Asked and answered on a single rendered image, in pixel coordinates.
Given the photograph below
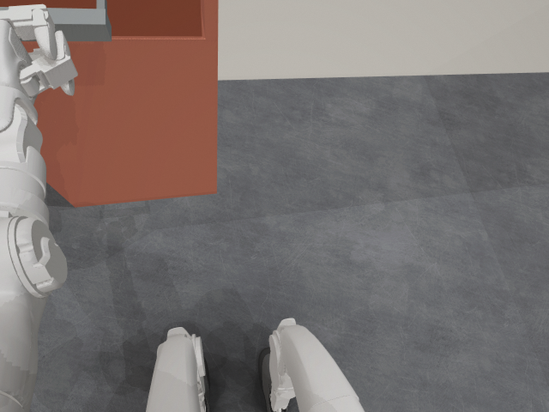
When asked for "left robot upper arm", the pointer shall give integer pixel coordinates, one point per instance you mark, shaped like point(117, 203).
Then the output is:
point(32, 265)

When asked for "left robot forearm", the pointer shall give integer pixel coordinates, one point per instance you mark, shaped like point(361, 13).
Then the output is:
point(22, 168)

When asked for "handle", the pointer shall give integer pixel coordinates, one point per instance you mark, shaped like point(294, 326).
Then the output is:
point(81, 24)

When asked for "cabinet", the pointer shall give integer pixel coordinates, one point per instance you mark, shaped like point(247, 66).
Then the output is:
point(142, 123)

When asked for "drawer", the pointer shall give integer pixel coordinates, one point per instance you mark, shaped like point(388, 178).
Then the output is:
point(137, 17)

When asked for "left robot thigh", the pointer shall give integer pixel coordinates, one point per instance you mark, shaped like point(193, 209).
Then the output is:
point(178, 368)

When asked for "robot right shin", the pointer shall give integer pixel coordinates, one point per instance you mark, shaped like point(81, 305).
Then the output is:
point(282, 387)

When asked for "robot left hand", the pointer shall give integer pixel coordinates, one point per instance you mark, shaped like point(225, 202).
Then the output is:
point(49, 66)

